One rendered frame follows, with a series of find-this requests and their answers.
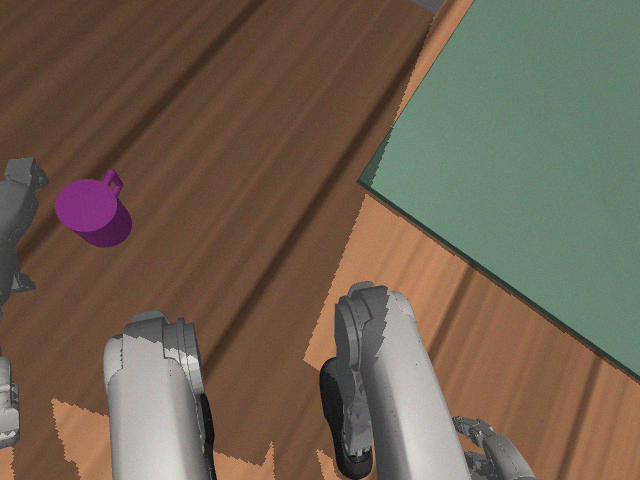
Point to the left robot arm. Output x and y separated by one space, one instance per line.
9 393

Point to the left robot foot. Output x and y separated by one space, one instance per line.
209 441

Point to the right robot foot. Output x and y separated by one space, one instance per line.
352 467

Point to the mug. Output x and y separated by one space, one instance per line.
93 211

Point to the right robot hand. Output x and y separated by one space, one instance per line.
503 461

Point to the left robot hand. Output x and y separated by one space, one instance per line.
18 207

